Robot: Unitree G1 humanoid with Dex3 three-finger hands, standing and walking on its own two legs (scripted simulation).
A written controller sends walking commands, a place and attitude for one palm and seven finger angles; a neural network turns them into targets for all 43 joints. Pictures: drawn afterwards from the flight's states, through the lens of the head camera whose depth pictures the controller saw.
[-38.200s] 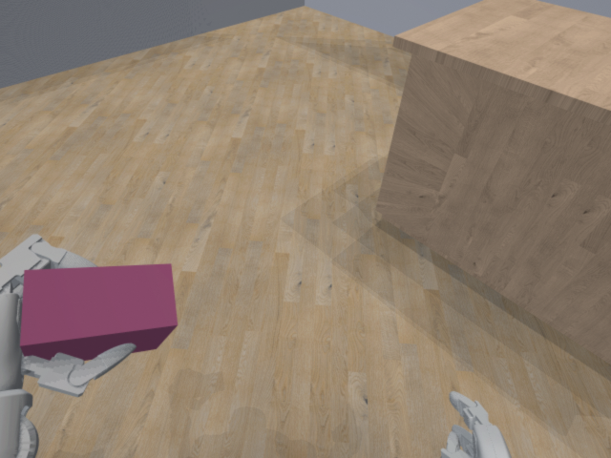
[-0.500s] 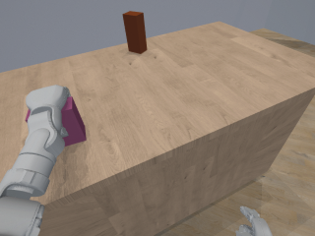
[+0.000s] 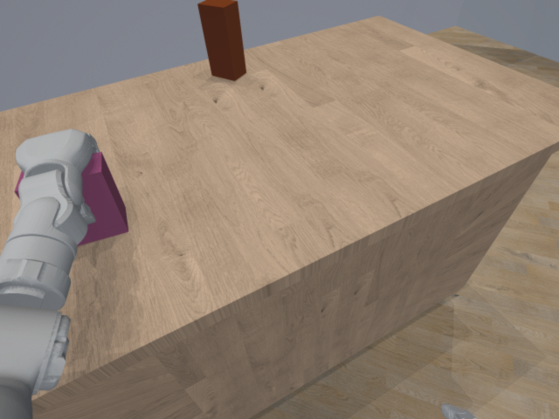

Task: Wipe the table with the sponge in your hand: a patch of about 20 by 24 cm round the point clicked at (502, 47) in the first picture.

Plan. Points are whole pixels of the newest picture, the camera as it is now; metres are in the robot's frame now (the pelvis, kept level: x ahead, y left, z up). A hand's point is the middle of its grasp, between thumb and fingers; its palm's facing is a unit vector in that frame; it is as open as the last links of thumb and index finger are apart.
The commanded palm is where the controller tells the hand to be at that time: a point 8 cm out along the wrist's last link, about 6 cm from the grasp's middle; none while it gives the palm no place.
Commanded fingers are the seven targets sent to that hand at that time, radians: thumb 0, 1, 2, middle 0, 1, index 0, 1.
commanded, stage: wipe forward along the middle lane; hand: left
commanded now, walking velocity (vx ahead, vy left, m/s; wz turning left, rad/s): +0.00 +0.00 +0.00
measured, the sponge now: (83, 211) +0.39 +0.33 +0.11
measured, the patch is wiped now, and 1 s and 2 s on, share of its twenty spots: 0.90 0.90 0.90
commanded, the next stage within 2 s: slide back across to the first lane in 0.14 s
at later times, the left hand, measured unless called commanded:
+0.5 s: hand (64, 177) +0.42 +0.35 +0.16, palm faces -0.02 -0.03 -1.00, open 10.1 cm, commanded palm +0.38 +0.36 +0.20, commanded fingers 0.00 0.10 1.30 -1.20 -1.60 -1.20 -1.60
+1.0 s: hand (18, 191) +0.39 +0.40 +0.16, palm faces -0.02 -0.02 -1.00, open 10.1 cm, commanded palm +0.35 +0.39 +0.21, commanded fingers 0.00 0.10 1.30 -1.20 -1.60 -1.20 -1.60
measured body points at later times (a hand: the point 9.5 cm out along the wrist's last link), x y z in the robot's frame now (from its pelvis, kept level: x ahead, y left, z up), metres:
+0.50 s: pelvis +0.02 +0.01 +0.00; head +0.03 -0.01 +0.45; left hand +0.41 +0.34 +0.21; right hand +0.16 -0.24 -0.11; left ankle +0.01 +0.10 -0.74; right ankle +0.02 -0.06 -0.74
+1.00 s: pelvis +0.03 +0.05 +0.01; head +0.05 +0.03 +0.46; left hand +0.38 +0.40 +0.21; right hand +0.22 -0.19 -0.10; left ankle +0.01 +0.10 -0.74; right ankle +0.02 -0.06 -0.74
